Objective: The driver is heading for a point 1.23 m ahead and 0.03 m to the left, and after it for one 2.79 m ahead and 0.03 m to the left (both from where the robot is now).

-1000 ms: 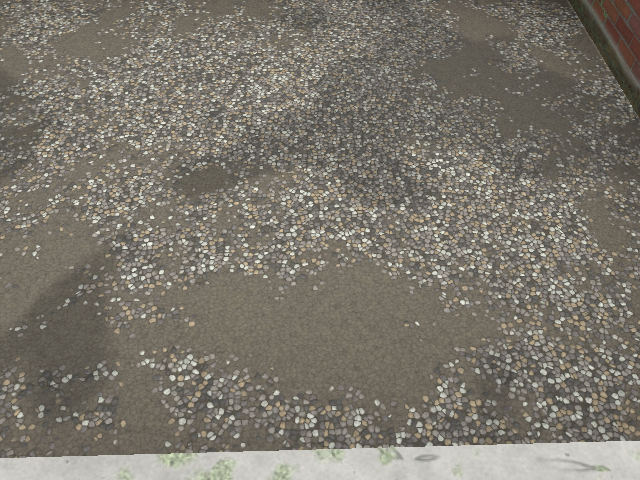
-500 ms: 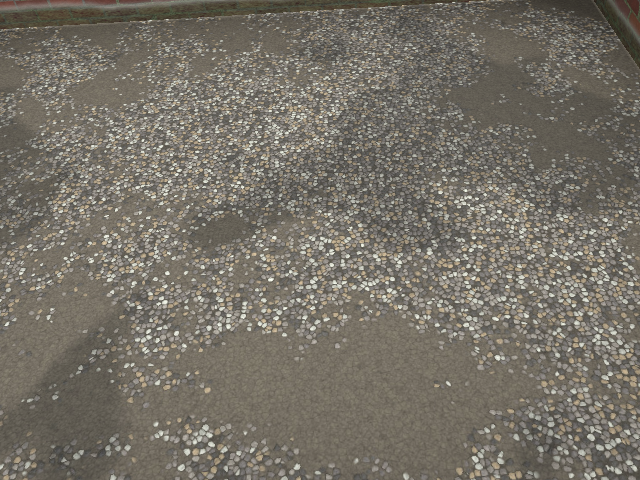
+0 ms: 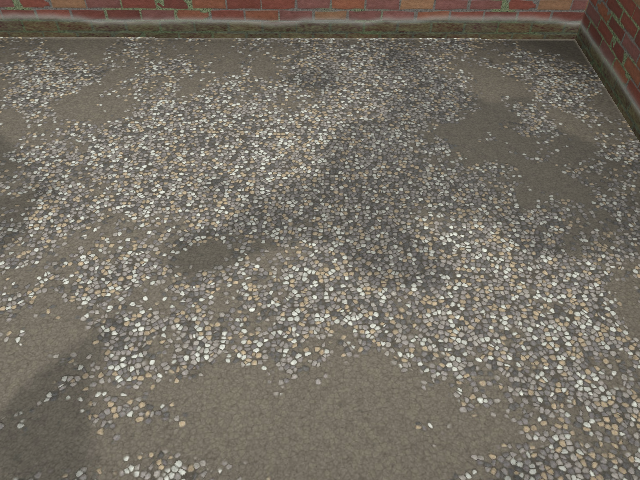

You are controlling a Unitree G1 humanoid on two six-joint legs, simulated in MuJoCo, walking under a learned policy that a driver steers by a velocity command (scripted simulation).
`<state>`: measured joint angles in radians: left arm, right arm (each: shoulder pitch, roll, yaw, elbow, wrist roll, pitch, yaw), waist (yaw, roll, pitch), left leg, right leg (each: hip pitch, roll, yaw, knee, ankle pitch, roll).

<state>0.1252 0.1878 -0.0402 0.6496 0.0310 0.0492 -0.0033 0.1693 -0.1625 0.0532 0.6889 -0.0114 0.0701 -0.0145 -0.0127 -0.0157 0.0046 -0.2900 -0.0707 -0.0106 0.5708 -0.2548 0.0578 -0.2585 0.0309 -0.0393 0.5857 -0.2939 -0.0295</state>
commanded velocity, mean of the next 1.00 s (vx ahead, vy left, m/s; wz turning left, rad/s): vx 0.40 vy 0.00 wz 0.00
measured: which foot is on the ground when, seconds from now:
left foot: down 0.00-1.00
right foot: down 0.00-1.00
